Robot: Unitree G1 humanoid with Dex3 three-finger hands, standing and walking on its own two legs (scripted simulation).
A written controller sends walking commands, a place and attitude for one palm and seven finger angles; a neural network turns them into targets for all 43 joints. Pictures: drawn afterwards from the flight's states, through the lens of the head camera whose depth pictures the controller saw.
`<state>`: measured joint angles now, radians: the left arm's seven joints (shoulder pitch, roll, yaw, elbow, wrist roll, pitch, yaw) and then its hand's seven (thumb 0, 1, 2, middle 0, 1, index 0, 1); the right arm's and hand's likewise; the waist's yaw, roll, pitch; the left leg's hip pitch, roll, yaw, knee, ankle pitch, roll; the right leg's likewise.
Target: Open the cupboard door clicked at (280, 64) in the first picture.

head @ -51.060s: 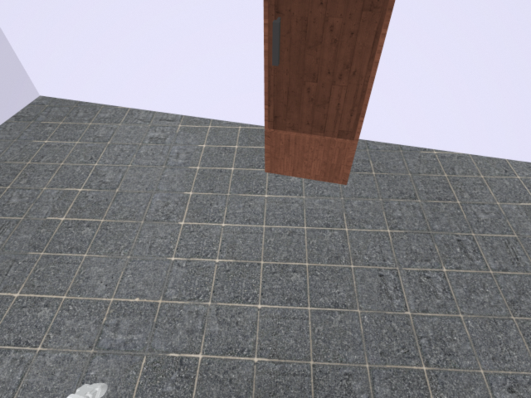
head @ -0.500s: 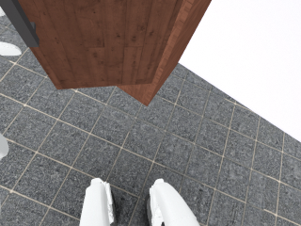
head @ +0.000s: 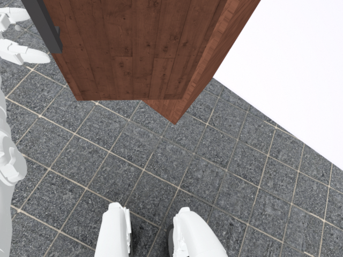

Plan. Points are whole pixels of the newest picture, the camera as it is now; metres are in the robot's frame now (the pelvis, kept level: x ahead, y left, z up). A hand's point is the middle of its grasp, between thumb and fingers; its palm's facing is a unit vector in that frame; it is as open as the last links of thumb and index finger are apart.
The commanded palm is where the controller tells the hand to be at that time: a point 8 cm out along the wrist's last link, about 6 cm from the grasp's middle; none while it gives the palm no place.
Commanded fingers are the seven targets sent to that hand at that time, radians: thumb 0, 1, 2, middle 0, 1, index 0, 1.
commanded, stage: slide the fingers in behind the handle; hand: left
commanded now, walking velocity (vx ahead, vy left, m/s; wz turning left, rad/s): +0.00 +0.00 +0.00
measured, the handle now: (43, 11) +0.60 +0.22 +0.08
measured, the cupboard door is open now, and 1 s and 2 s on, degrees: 42 41 40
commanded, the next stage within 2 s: move the hooked fingers beside the handle in 0.92 s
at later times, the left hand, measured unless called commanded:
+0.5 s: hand (29, 31) +0.55 +0.24 +0.08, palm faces +0.13 -0.99 +0.00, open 15.3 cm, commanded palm +0.54 +0.21 +0.08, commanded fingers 0.00 -0.50 0.30 -0.30 -1.20 -0.30 -1.20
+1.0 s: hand (32, 32) +0.55 +0.24 +0.08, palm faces +0.14 -0.99 -0.01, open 15.5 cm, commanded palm +0.54 +0.20 +0.08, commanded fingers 0.00 -0.50 0.30 -0.30 -1.20 -0.30 -1.20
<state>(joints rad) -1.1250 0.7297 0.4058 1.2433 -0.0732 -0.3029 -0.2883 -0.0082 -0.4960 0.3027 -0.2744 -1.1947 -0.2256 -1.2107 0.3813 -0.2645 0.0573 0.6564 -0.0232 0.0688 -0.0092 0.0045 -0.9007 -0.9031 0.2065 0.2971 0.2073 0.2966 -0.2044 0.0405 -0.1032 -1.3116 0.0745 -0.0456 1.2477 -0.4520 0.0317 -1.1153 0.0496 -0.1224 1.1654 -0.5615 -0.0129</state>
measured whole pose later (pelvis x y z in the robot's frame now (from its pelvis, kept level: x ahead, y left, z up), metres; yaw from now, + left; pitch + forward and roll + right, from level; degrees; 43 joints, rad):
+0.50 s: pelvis +0.00 +0.00 +0.00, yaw +2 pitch +28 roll -7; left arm -1.13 0.60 0.30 1.23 -0.10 -0.34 -0.17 -0.01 -0.50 0.30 -0.30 -1.19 -0.02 -1.15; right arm 0.37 -0.25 0.03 0.70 -0.04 0.06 0.03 0.00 -0.90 -0.90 0.21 0.30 0.21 0.30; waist -0.18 0.04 -0.12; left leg -1.30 0.05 -0.07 1.25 -0.45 0.03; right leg -1.09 0.03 -0.14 1.17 -0.57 -0.02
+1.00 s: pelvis +0.00 +0.00 +0.00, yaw +2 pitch +28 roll -7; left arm -1.14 0.58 0.27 1.25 -0.10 -0.36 -0.13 -0.01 -0.50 0.30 -0.30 -1.19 0.00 -1.07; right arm 0.38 -0.25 0.03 0.71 -0.05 0.05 0.04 0.00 -0.90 -0.90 0.21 0.30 0.21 0.30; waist -0.18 0.04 -0.12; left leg -1.30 0.04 -0.07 1.25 -0.45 0.03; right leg -1.09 0.03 -0.15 1.17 -0.57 -0.01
